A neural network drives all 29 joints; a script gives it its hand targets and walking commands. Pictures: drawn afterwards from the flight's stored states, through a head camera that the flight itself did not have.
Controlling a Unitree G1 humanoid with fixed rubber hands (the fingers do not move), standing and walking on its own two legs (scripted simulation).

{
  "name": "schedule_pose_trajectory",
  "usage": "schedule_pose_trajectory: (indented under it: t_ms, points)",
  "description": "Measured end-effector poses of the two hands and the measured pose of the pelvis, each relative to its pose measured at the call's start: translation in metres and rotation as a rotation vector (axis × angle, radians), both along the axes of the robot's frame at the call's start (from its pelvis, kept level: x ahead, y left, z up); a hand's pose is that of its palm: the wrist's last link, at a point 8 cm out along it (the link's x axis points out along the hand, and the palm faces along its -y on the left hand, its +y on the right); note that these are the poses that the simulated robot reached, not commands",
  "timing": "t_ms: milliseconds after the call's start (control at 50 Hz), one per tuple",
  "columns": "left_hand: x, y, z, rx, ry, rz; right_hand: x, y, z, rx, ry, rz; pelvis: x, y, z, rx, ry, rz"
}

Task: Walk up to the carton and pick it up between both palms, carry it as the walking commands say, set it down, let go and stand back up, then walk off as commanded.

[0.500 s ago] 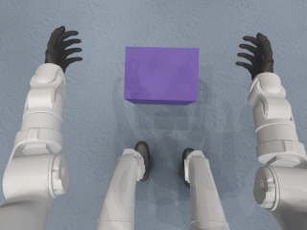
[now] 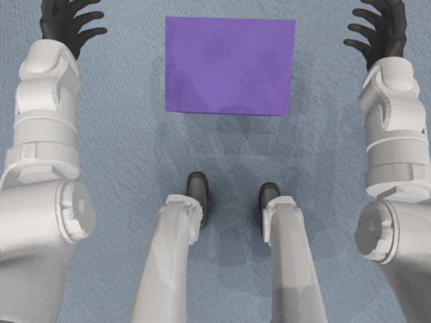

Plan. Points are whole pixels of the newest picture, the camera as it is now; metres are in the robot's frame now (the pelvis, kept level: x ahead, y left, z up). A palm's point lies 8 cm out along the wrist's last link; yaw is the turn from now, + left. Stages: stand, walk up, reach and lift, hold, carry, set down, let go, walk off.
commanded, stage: reach and lift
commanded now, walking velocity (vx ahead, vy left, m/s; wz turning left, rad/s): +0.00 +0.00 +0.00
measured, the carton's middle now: (227, 76) +0.52 -0.01 -0.49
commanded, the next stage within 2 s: none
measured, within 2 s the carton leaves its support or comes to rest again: neither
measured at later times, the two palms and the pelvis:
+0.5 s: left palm (117, 69) +0.51 +0.22 -0.32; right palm (327, 72) +0.49 -0.22 -0.33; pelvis -0.07 +0.00 -0.18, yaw +1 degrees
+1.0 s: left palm (134, 75) +0.52 +0.22 -0.43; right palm (307, 80) +0.49 -0.21 -0.44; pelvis -0.05 +0.00 -0.26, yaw +1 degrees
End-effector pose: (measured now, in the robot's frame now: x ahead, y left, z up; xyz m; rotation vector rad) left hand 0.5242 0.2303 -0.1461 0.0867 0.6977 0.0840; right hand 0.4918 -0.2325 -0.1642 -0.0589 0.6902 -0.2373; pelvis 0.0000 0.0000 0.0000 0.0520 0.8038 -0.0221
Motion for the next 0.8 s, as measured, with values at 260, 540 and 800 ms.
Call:
schedule_pose_trajectory:
  t_ms: [260,540,800]
  points:
    - [-0.006,0.002,-0.087,0.043,-0.021,-0.001,-0.005,0.011,-0.098,0.017,-0.006,0.008,-0.046,-0.002,-0.095,-0.003,-0.102,0.025]
    - [-0.012,-0.006,-0.176,0.016,-0.008,0.008,0.001,0.017,-0.171,0.038,-0.012,-0.003,-0.069,-0.001,-0.191,-0.025,-0.265,0.046]
    - [-0.011,-0.003,-0.247,0.02,0.029,-0.004,0.001,0.022,-0.241,0.04,0.011,0.0,-0.062,-0.001,-0.238,-0.037,-0.245,0.056]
